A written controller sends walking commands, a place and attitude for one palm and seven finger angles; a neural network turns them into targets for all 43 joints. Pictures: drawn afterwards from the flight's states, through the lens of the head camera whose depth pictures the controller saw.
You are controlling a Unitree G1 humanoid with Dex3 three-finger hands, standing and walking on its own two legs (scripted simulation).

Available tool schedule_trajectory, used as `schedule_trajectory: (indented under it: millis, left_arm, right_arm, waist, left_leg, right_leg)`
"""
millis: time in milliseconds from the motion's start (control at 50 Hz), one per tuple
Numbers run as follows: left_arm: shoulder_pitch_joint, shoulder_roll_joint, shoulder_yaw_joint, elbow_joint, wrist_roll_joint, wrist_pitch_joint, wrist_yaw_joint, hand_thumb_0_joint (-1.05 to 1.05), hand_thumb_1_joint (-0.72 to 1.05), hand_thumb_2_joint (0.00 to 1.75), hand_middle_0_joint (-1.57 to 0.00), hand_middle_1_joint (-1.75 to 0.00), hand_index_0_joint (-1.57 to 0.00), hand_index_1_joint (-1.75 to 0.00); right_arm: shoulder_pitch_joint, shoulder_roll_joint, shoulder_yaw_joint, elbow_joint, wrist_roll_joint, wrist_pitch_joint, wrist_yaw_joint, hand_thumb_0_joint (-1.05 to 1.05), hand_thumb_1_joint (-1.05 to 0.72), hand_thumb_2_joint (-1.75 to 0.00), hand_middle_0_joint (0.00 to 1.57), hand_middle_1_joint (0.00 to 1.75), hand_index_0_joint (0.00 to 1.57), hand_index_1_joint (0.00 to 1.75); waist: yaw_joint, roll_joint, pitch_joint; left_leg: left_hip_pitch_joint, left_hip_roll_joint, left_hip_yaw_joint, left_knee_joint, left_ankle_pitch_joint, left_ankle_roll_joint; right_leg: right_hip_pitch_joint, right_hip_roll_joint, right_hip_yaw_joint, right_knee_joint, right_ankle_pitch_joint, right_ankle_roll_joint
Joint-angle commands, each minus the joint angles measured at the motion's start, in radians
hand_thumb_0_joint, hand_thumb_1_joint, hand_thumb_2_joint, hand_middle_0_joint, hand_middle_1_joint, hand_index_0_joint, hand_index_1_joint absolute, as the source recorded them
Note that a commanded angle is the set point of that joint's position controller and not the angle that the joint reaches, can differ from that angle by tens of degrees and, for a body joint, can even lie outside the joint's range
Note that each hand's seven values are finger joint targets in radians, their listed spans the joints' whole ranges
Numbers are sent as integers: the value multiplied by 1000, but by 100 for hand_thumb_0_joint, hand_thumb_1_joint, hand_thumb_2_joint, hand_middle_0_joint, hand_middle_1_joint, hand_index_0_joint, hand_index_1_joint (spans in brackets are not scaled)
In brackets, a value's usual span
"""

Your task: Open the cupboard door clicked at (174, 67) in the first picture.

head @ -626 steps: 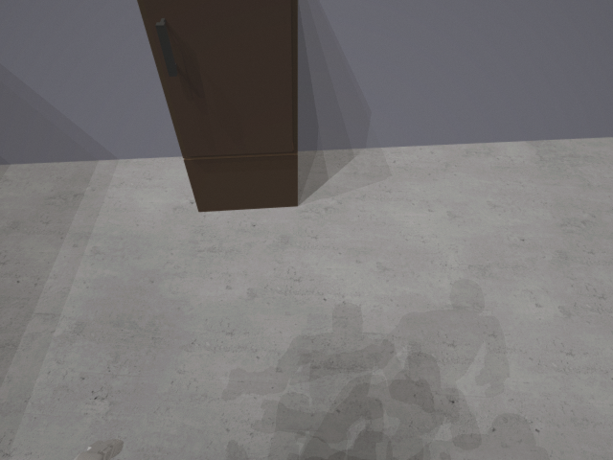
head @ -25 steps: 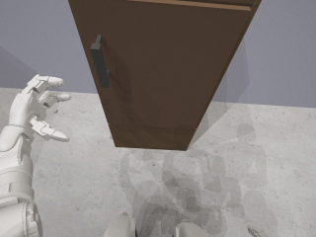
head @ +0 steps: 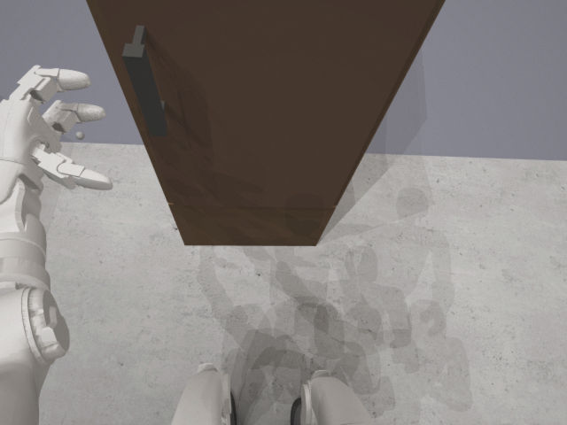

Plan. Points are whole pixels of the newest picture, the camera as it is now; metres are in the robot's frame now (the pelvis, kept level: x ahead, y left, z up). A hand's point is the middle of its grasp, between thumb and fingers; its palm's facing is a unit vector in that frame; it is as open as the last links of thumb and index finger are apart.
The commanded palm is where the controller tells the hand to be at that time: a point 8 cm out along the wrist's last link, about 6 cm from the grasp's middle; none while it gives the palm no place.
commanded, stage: move the hooked fingers beside the handle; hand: left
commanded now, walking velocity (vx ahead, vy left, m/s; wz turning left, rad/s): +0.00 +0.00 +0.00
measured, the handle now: (150, 85) +0.58 +0.18 +0.07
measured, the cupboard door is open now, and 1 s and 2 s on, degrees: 0 0 0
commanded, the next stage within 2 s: slide the fingers in behind the handle in 1.12 s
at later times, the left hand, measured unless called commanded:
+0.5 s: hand (103, 101) +0.54 +0.23 +0.07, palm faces -0.03 -1.00 -0.01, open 14.0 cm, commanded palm +0.52 +0.27 +0.07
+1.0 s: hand (94, 112) +0.52 +0.24 +0.07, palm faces -0.02 -1.00 +0.00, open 14.0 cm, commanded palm +0.50 +0.27 +0.07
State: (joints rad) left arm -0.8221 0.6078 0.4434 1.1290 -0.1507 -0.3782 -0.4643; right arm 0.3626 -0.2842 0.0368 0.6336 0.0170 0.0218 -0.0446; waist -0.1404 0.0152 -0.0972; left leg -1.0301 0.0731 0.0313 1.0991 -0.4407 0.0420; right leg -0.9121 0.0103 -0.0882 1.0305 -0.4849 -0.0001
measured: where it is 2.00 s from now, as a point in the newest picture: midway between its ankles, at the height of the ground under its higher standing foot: outside the picture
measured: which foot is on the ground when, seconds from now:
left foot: down 0.00-1.00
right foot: down 0.00-1.00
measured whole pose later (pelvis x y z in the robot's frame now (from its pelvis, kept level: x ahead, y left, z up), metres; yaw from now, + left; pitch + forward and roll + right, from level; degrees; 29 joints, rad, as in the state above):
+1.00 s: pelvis +0.01 +0.00 +0.00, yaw -1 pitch +23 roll -5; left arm -0.90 0.64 0.46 1.17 -0.11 -0.35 -0.41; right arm 0.37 -0.27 0.05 0.60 0.00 0.10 -0.01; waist -0.18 0.02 -0.11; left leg -1.05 0.09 0.03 1.10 -0.46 0.04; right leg -0.93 0.03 -0.09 1.01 -0.49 0.00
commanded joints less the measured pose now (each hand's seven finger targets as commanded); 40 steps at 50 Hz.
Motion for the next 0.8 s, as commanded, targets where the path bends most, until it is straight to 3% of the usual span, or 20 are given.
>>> schedule_trajectory:
  millis: [0, 20, 80, 100, 140, 180, 220, 260, 280, 300, 400, 420, 500, 560, 600, 620, 680, 700, 740, 780]
  left_arm:
    - [-464, 298, 35, -140, -6, -35, 25, 0, -50, 30, -30, -120, -30, -120]
    - [-481, 292, 24, -133, 0, -28, 31, 0, -50, 30, -30, -120, -30, -120]
    - [-500, 356, 69, -184, 24, -48, 53, 0, -50, 30, -30, -120, -30, -120]
    - [-522, 309, 31, -187, 23, -51, 55, 0, -50, 30, -30, -120, -30, -120]
    - [-506, 316, 48, -131, 24, -43, 64, 0, -50, 30, -30, -120, -30, -120]
    - [-545, 369, 70, -83, 36, -29, 68, 0, -50, 30, -30, -120, -30, -120]
    - [-576, 372, 49, -60, 52, -15, 69, 0, -50, 30, -30, -120, -30, -120]
    - [-614, 397, 60, -84, 56, -25, 74, 0, -50, 30, -30, -120, -30, -120]
    - [-634, 431, 80, -118, 64, -36, 75, 0, -50, 30, -30, -120, -30, -120]
    - [-621, 409, 69, -108, 63, -37, 72, 0, -50, 30, -30, -120, -30, -120]
    - [-530, 381, 61, -69, 51, -7, 44, 0, -50, 30, -30, -120, -30, -120]
    - [-504, 418, 94, -63, 54, -1, 46, 0, -50, 30, -30, -120, -30, -120]
    - [-534, 451, 115, -115, 49, -17, 48, 0, -50, 30, -30, -120, -30, -120]
    - [-590, 432, 102, -174, 43, -45, 51, 0, -50, 30, -30, -120, -30, -120]
    - [-559, 422, 99, -169, 43, -45, 48, 0, -50, 30, -30, -120, -30, -120]
    - [-563, 383, 69, -166, 38, -40, 43, 0, -50, 30, -30, -120, -30, -120]
    - [-533, 359, 57, -162, 29, -25, 34, 0, -50, 30, -30, -120, -30, -120]
    - [-507, 358, 64, -160, 28, -20, 34, 0, -50, 30, -30, -120, -30, -120]
    - [-489, 330, 44, -136, 25, -8, 37, 0, -50, 30, -30, -120, -30, -120]
    - [-518, 333, 48, -176, 21, -22, 45, 0, -50, 30, -30, -120, -30, -120]
  right_arm:
    - [169, -201, -66, -49, -6, -7, -12, 0, -90, -90, 20, 30, 20, 30]
    - [174, -199, -64, -50, -6, -5, -11, 0, -90, -90, 20, 30, 20, 30]
    - [197, -199, -64, -59, -16, 6, -6, 0, -90, -90, 20, 30, 20, 30]
    - [191, -191, -64, -57, -17, 7, -2, 0, -90, -90, 20, 30, 20, 30]
    - [202, -194, -63, -53, -17, 15, 3, 0, -90, -90, 20, 30, 20, 30]
    - [217, -203, -56, -50, -17, 25, -1, 0, -90, -90, 20, 30, 20, 30]
    - [219, -201, -51, -55, -17, 29, -1, 0, -90, -90, 20, 30, 20, 30]
    - [231, -202, -49, -56, -21, 30, -1, 0, -90, -90, 20, 30, 20, 30]
    - [239, -206, -51, -55, -27, 33, -1, 0, -90, -90, 20, 30, 20, 30]
    - [243, -202, -52, -54, -27, 35, 3, 0, -90, -90, 20, 30, 20, 30]
    - [252, -204, -53, -64, -25, 52, 10, 0, -90, -90, 20, 30, 20, 30]
    - [253, -207, -56, -68, -25, 54, 9, 0, -90, -90, 20, 30, 20, 30]
    - [252, -205, -56, -71, -24, 56, 6, 0, -90, -90, 20, 30, 20, 30]
    - [253, -201, -59, -56, -26, 53, 7, 0, -90, -90, 20, 30, 20, 30]
    - [253, -201, -62, -48, -24, 56, 10, 0, -90, -90, 20, 30, 20, 30]
    - [245, -197, -60, -47, -23, 56, 12, 0, -90, -90, 20, 30, 20, 30]
    - [246, -200, -63, -44, -21, 62, 11, 0, -90, -90, 20, 30, 20, 30]
    - [243, -197, -63, -49, -23, 63, 13, 0, -90, -90, 20, 30, 20, 30]
    - [233, -194, -61, -53, -21, 67, 15, 0, -90, -90, 20, 30, 20, 30]
    - [233, -195, -63, -53, -22, 67, 14, 0, -90, -90, 20, 30, 20, 30]
  waist:
    - [-30, 154, -451]
    - [-39, 150, -454]
    - [-17, 206, -542]
    - [-33, 218, -532]
    - [-39, 170, -500]
    - [-56, 143, -467]
    - [-67, 156, -446]
    - [-73, 186, -472]
    - [-65, 222, -529]
    - [-68, 227, -550]
    - [-58, 194, -531]
    - [-48, 177, -519]
    - [-49, 172, -540]
    - [-62, 211, -561]
    - [-52, 240, -576]
    - [-59, 255, -560]
    - [-58, 233, -560]
    - [-44, 245, -561]
    - [-52, 213, -504]
    - [-51, 213, -524]
  left_leg:
    - [513, -16, -127, -119, 340, -12]
    - [502, -18, -124, -115, 342, -9]
    - [559, -15, -128, -105, 422, -17]
    - [570, -13, -129, -102, 422, -18]
    - [530, -14, -126, -99, 405, -15]
    - [475, -13, -120, -94, 387, -8]
    - [429, -16, -110, -85, 345, -3]
    - [453, -15, -114, -76, 372, -3]
    - [493, -11, -122, -71, 414, -9]
    - [513, -10, -123, -67, 434, -10]
    - [481, -12, -112, -69, 448, -6]
    - [459, -12, -107, -70, 438, -4]
    - [439, -15, -98, -64, 430, 0]
    - [497, -12, -108, -56, 461, -2]
    - [538, -10, -114, -62, 488, -10]
    - [543, -12, -113, -62, 479, -9]
    - [570, -10, -116, -68, 512, -9]
    - [565, -13, -116, -72, 516, -10]
    - [536, -14, -113, -81, 480, -8]
    - [561, -13, -116, -83, 503, -9]
  right_leg:
    - [-35, 41, 36, -119, 220, -23]
    - [-30, 42, 37, -118, 226, -22]
    - [-15, 46, 36, -102, 263, -26]
    - [-34, 47, 37, -107, 263, -25]
    - [-22, 51, 35, -113, 262, -23]
    - [-20, 52, 38, -109, 266, -19]
    - [-23, 52, 45, -113, 249, -17]
    - [-35, 54, 44, -103, 261, -21]
    - [-33, 54, 42, -93, 281, -22]
    - [-40, 56, 41, -94, 291, -21]
    - [-15, 58, 39, -97, 322, -17]
    - [4, 58, 41, -101, 325, -17]
    - [40, 61, 50, -99, 344, -15]
    - [9, 63, 47, -94, 349, -19]
    - [-1, 63, 41, -99, 350, -21]
    - [-16, 63, 41, -104, 341, -20]
    - [-14, 63, 37, -111, 360, -20]
    - [-3, 62, 35, -111, 362, -21]
    - [-9, 64, 30, -119, 341, -21]
    - [-3, 64, 32, -118, 354, -21]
